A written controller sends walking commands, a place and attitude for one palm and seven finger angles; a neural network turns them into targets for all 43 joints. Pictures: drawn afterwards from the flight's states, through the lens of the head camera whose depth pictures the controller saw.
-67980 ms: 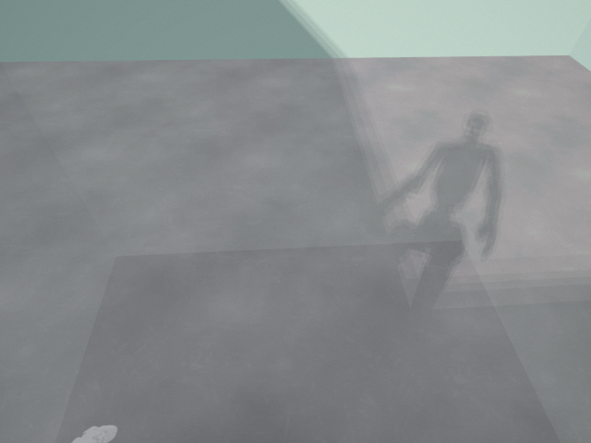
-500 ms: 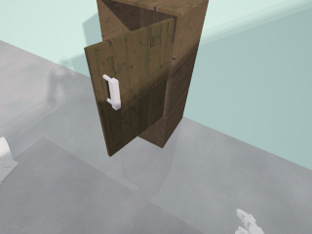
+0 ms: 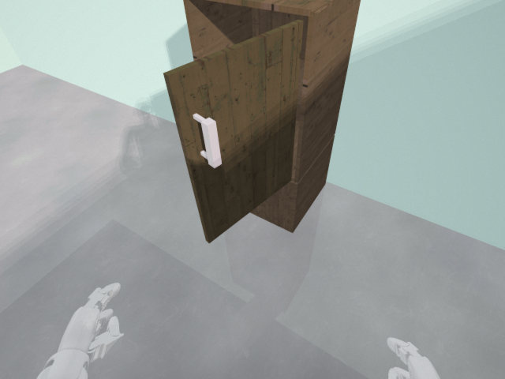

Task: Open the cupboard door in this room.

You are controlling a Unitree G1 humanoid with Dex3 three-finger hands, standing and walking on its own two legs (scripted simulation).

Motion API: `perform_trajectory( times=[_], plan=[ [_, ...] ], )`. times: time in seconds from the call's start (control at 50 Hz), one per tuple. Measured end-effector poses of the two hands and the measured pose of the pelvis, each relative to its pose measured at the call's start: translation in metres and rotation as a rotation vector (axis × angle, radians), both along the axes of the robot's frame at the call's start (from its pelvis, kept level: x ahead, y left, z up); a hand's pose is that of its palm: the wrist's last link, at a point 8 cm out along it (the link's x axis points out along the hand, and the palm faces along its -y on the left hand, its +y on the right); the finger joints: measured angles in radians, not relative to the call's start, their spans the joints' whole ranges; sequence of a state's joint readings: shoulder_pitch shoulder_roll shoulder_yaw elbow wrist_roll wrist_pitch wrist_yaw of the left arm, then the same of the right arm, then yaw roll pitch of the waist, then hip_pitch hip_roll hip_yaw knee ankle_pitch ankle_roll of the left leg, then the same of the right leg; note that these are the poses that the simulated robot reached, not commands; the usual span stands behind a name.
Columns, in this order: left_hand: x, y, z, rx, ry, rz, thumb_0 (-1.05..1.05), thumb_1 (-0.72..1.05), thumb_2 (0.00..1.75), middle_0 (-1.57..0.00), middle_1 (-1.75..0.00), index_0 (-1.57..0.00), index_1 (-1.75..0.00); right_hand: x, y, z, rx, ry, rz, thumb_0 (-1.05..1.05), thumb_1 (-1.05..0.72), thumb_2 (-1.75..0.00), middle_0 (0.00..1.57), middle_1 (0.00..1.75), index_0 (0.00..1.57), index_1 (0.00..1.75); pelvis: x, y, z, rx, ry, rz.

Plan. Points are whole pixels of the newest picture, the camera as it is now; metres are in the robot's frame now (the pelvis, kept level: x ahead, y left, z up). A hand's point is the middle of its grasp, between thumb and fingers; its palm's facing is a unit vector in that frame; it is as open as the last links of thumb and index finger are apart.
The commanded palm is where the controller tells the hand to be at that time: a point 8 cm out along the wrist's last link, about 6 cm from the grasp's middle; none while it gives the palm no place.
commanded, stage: let the arm hang, fingers relaxed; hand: left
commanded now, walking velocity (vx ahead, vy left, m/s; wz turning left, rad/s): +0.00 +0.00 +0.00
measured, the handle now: (206, 140) +0.63 +0.15 +0.04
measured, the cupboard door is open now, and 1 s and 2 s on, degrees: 77 77 77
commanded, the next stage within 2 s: look to check the result in 0.94 s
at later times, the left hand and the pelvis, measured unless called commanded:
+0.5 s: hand out of the picture -0.04 +0.22 -0.16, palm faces +0.01 -0.96 -0.29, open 7.3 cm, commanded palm none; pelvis +0.01 +0.00 +0.01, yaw +0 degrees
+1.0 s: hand out of the picture +0.13 +0.21 -0.14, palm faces -0.02 -0.95 -0.30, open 7.4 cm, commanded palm none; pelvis +0.03 -0.01 +0.02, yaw +0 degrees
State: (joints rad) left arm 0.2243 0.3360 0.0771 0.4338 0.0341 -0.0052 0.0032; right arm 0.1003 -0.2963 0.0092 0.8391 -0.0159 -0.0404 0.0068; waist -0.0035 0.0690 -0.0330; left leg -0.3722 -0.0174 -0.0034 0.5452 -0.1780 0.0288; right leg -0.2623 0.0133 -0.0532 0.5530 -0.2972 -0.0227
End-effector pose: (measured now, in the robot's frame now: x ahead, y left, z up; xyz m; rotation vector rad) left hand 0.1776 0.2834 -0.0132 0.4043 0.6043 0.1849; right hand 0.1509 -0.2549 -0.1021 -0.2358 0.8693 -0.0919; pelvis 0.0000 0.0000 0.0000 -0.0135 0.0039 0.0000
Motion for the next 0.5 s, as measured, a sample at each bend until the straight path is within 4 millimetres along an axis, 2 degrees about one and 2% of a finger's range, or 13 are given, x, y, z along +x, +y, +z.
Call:
perform_trajectory(
  times=[0.06,0.12,0.18,0.24,0.28,0.32,0.38,0.44,0.5],
  plan=[
    [-0.047,-0.023,-0.069,-0.112,0.301,0.025,0.0,0.9,0.9,-0.2,-0.3,-0.2,-0.3,-0.025,-0.008,-0.004,-0.026,0.091,-0.028,0.0,-0.9,-0.9,0.2,0.3,0.2,0.3,-0.002,-0.001,0.0,0.002,-0.012,-0.001],
    [-0.101,-0.049,-0.111,-0.213,0.533,0.054,0.01,0.9,0.9,-0.2,-0.3,-0.2,-0.3,-0.059,-0.016,-0.006,-0.062,0.214,-0.06,0.0,-0.9,-0.9,0.2,0.3,0.2,0.3,-0.003,-0.002,0.003,0.001,-0.019,-0.001],
    [-0.153,-0.063,-0.129,-0.273,0.698,0.11,0.01,0.92,0.9,-0.21,-0.3,-0.21,-0.3,-0.095,-0.021,-0.007,-0.09,0.348,-0.092,0.0,-0.91,-0.9,0.2,0.3,0.2,0.3,-0.003,-0.003,0.006,-0.002,-0.019,0.002],
    [-0.196,-0.063,-0.133,-0.295,0.815,0.176,0.01,0.93,0.9,-0.21,-0.3,-0.21,-0.3,-0.127,-0.022,-0.009,-0.102,0.466,-0.118,0.0,-0.91,-0.9,0.2,0.3,0.2,0.3,-0.002,-0.004,0.008,-0.005,-0.018,0.008],
    [-0.218,-0.059,-0.13,-0.29,0.871,0.215,0.01,0.93,0.9,-0.21,-0.3,-0.21,-0.3,-0.143,-0.02,-0.011,-0.1,0.525,-0.133,0.0,-0.91,-0.9,0.2,0.3,0.2,0.3,0.0,-0.004,0.009,-0.006,-0.019,0.011],
    [-0.232,-0.052,-0.126,-0.274,0.909,0.249,0.01,0.92,0.9,-0.21,-0.3,-0.21,-0.3,-0.154,-0.017,-0.013,-0.092,0.566,-0.142,0.0,-0.91,-0.9,0.2,0.3,0.2,0.3,0.001,-0.003,0.01,-0.006,-0.02,0.012],
    [-0.242,-0.039,-0.119,-0.237,0.934,0.284,0.01,0.92,0.9,-0.21,-0.3,-0.21,-0.3,-0.161,-0.01,-0.018,-0.069,0.593,-0.15,0.0,-0.91,-0.9,0.2,0.3,0.2,0.3,0.003,-0.003,0.01,-0.005,-0.021,0.013],
    [-0.238,-0.027,-0.112,-0.196,0.922,0.3,0.01,0.91,0.9,-0.21,-0.3,-0.21,-0.3,-0.159,-0.003,-0.024,-0.041,0.587,-0.15,0.0,-0.91,-0.9,0.2,0.3,0.2,0.3,0.005,-0.002,0.011,-0.002,-0.024,0.011],
    [-0.221,-0.016,-0.107,-0.16,0.88,0.298,0.0,0.91,0.9,-0.2,-0.3,-0.2,-0.3,-0.148,0.002,-0.03,-0.014,0.558,-0.144,0.0,-0.91,-0.9,0.2,0.3,0.2,0.3,0.007,-0.002,0.011,0.002,-0.026,0.008]
  ],
)
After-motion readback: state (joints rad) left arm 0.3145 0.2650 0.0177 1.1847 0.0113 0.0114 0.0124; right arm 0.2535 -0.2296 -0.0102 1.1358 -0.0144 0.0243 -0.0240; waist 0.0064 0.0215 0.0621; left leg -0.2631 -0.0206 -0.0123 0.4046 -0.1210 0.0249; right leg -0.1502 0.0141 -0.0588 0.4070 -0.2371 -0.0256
